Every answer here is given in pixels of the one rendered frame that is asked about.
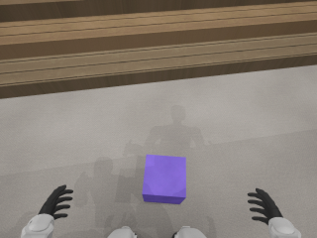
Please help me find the robot right forearm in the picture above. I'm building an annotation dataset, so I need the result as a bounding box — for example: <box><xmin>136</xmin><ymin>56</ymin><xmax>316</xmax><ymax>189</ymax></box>
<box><xmin>268</xmin><ymin>217</ymin><xmax>302</xmax><ymax>238</ymax></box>

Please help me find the left robot thigh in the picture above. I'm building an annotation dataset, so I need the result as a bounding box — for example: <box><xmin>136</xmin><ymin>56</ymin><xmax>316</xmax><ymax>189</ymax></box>
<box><xmin>108</xmin><ymin>228</ymin><xmax>138</xmax><ymax>238</ymax></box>

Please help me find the robot left forearm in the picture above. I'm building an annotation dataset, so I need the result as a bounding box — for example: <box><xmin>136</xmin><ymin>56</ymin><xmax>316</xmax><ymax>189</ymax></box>
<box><xmin>21</xmin><ymin>213</ymin><xmax>54</xmax><ymax>238</ymax></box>

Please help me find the right robot thigh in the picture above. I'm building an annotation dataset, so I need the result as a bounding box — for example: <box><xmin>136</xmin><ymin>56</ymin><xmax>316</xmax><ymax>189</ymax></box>
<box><xmin>174</xmin><ymin>228</ymin><xmax>206</xmax><ymax>238</ymax></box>

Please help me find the robot right hand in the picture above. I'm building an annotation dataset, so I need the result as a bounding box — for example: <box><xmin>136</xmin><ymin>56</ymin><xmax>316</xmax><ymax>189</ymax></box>
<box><xmin>248</xmin><ymin>188</ymin><xmax>283</xmax><ymax>225</ymax></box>

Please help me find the robot thigh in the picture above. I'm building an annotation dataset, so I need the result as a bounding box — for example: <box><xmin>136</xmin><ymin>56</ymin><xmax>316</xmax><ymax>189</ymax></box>
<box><xmin>174</xmin><ymin>228</ymin><xmax>206</xmax><ymax>238</ymax></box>
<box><xmin>108</xmin><ymin>228</ymin><xmax>138</xmax><ymax>238</ymax></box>

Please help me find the robot left hand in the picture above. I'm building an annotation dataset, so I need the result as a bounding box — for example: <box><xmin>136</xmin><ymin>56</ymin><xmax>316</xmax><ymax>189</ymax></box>
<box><xmin>39</xmin><ymin>184</ymin><xmax>73</xmax><ymax>220</ymax></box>

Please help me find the carton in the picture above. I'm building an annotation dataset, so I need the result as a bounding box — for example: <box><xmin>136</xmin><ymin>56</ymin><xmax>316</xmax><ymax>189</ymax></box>
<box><xmin>142</xmin><ymin>154</ymin><xmax>186</xmax><ymax>204</ymax></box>

